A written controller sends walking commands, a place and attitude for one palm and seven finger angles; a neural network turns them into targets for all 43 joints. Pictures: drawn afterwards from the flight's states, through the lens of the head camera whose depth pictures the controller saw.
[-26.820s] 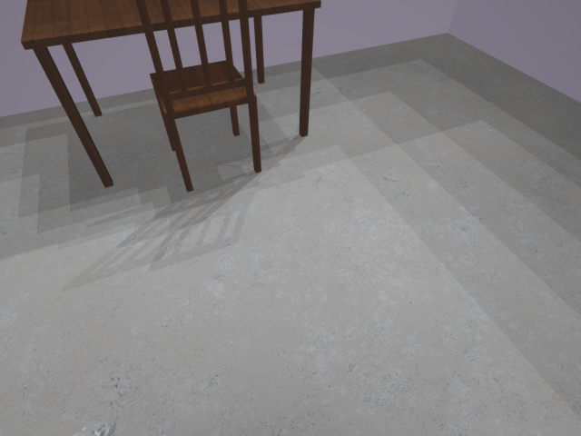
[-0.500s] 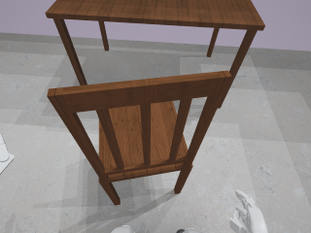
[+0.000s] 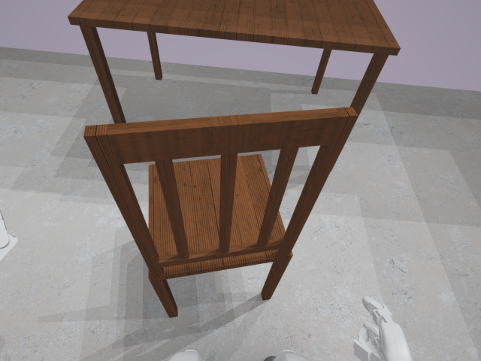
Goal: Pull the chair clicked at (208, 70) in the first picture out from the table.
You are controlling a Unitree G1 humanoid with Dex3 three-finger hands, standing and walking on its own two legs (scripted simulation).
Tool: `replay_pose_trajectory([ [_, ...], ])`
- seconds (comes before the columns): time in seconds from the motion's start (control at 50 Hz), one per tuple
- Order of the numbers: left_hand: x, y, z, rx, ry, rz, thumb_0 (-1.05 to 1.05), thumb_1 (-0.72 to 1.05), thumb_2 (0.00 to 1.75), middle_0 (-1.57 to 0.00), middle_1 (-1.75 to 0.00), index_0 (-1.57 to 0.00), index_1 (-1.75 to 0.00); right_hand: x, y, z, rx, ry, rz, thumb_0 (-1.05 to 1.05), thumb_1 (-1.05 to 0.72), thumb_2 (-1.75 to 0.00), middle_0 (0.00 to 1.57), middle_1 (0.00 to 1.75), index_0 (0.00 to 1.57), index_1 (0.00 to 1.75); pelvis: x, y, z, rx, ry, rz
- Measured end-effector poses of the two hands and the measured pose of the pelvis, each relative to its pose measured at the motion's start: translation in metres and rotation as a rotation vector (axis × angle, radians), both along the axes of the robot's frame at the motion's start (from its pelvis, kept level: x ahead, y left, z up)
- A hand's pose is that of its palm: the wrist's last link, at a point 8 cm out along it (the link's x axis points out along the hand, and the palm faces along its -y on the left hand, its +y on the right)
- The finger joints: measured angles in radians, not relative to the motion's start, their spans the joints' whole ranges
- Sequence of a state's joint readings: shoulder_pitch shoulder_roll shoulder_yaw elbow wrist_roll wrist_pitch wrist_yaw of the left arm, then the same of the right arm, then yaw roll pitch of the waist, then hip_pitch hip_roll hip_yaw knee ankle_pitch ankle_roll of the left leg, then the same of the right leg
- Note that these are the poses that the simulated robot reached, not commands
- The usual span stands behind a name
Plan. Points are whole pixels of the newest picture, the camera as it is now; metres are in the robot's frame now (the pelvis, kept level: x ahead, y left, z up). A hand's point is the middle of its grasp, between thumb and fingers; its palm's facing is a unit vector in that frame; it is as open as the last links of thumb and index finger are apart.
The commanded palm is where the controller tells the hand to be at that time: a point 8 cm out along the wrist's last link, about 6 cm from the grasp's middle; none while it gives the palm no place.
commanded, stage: step back with the hand held close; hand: left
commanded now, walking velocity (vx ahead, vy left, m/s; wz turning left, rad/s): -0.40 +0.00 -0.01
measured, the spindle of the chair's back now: (226, 212) +0.40 +0.05 -0.04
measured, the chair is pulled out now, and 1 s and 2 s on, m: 0.57 0.57 0.57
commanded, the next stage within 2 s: stop stepping back and stand still in 0.32 s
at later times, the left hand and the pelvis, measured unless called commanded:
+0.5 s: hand (13, 319) +0.14 +0.23 +0.17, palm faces +0.31 -0.76 -0.57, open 7.4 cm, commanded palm +0.07 +0.27 +0.19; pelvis -0.08 -0.03 +0.01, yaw -2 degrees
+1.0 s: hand out of the picture +0.05 +0.22 +0.18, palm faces +0.39 -0.81 -0.45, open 7.4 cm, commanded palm -0.02 +0.27 +0.19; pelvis -0.16 -0.03 +0.01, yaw -1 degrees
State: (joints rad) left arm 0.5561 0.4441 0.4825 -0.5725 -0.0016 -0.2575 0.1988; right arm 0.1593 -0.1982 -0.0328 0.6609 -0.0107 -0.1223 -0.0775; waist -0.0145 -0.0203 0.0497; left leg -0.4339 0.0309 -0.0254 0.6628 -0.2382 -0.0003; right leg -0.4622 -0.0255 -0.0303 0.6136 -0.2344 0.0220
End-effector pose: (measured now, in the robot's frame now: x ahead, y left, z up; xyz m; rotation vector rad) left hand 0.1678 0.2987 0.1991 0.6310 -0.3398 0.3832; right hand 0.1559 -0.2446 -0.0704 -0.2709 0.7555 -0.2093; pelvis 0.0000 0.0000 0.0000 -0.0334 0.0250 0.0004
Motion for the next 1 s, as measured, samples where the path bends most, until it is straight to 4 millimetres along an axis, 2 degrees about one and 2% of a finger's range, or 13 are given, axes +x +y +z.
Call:
replay_pose_trajectory([
  [0.06,-0.003,0.007,0.001,0.0,0.016,0.014,0.01,0.89,0.9,-0.21,-0.3,-0.21,-0.3,-0.007,0.004,0.005,0.007,-0.018,-0.008,0.01,-0.91,-0.9,0.2,0.3,0.2,0.3,-0.001,0.0,0.004,-0.026,0.008,0.014],
  [0.12,-0.008,0.003,0.001,-0.015,0.011,0.003,0.01,0.89,0.9,-0.21,-0.3,-0.21,-0.3,-0.013,0.006,0.006,0.017,-0.017,0.016,0.01,-0.91,-0.9,0.2,0.3,0.2,0.3,-0.004,-0.006,0.005,-0.02,0.025,-0.005],
  [0.24,-0.012,-0.036,0.0,-0.027,0.032,-0.09,0.01,0.89,0.9,-0.21,-0.3,-0.21,-0.3,-0.025,0.0,-0.004,0.055,-0.001,0.079,0.01,-0.9,-0.9,0.21,0.3,0.2,0.3,-0.034,-0.024,0.008,-0.032,0.031,-0.042],
  [0.3,-0.022,-0.057,0.006,0.011,0.058,-0.169,0.01,0.89,0.9,-0.21,-0.3,-0.21,-0.3,-0.037,-0.011,-0.005,0.078,-0.006,0.058,0.01,-0.9,-0.9,0.21,0.3,0.2,0.3,-0.049,-0.032,0.008,-0.041,0.023,-0.037],
  [0.34,-0.031,-0.064,0.01,0.035,0.081,-0.193,0.01,0.89,0.9,-0.21,-0.3,-0.21,-0.3,-0.047,-0.02,-0.003,0.081,-0.004,0.009,0.01,-0.9,-0.9,0.21,0.3,0.2,0.3,-0.054,-0.033,0.01,-0.016,0.027,-0.044],
  [0.42,-0.046,-0.051,0.011,0.061,0.129,-0.137,0.01,0.89,0.9,-0.22,-0.3,-0.21,-0.31,-0.067,-0.035,0.006,0.049,0.0,-0.071,0.01,-0.91,-0.9,0.21,0.3,0.2,0.3,-0.062,-0.03,0.014,0.023,0.037,-0.044],
  [0.52,-0.072,-0.032,-0.005,0.002,0.152,-0.058,0.01,0.89,0.9,-0.21,-0.3,-0.21,-0.3,-0.089,-0.041,0.011,0.024,-0.016,-0.086,0.01,-0.91,-0.9,0.2,0.3,0.2,0.3,-0.084,-0.03,0.01,0.039,0.015,-0.043],
  [0.6,-0.1,-0.042,-0.012,-0.07,0.159,-0.034,0.01,0.89,0.9,-0.21,-0.3,-0.21,-0.3,-0.108,-0.038,0.015,0.038,-0.052,-0.034,0.01,-0.91,-0.9,0.2,0.3,0.2,0.3,-0.103,-0.037,0.011,0.019,-0.021,-0.038],
  [0.66,-0.121,-0.054,-0.007,-0.086,0.108,-0.042,0.01,0.89,0.9,-0.21,-0.3,-0.21,-0.3,-0.123,-0.037,0.015,0.051,-0.061,-0.009,0.01,-0.91,-0.9,0.2,0.3,0.2,0.3,-0.113,-0.043,0.01,0.009,-0.049,-0.028],
  [0.72,-0.136,-0.056,0.0,-0.097,0.054,-0.012,0.01,0.89,0.9,-0.21,-0.3,-0.21,-0.3,-0.138,-0.037,0.014,0.055,-0.057,0.001,0.01,-0.91,-0.9,0.2,0.3,0.2,0.3,-0.122,-0.048,0.012,0.007,-0.055,-0.025],
  [0.84,-0.146,-0.046,-0.001,-0.128,-0.007,0.013,0.01,0.89,0.9,-0.21,-0.3,-0.21,-0.3,-0.168,-0.047,0.005,0.037,-0.036,-0.021,0.01,-0.9,-0.9,0.21,0.3,0.2,0.3,-0.14,-0.042,0.007,0.006,-0.079,-0.029],
  [0.94,-0.149,-0.041,-0.009,-0.148,0.022,-0.023,0.01,0.89,0.9,-0.21,-0.3,-0.21,-0.3,-0.198,-0.047,0.008,0.017,-0.026,-0.08,0.01,-0.91,-0.9,0.2,0.3,0.2,0.3,-0.154,-0.031,0.008,0.007,-0.093,-0.044],
  [1.0,-0.155,-0.039,0.0,-0.095,0.042,-0.045,0.01,0.89,0.9,-0.21,-0.3,-0.21,-0.3,-0.213,-0.041,0.011,0.035,-0.033,-0.1,0.01,-0.91,-0.9,0.2,0.3,0.2,0.3,-0.162,-0.031,0.012,-0.001,-0.088,-0.023],
])
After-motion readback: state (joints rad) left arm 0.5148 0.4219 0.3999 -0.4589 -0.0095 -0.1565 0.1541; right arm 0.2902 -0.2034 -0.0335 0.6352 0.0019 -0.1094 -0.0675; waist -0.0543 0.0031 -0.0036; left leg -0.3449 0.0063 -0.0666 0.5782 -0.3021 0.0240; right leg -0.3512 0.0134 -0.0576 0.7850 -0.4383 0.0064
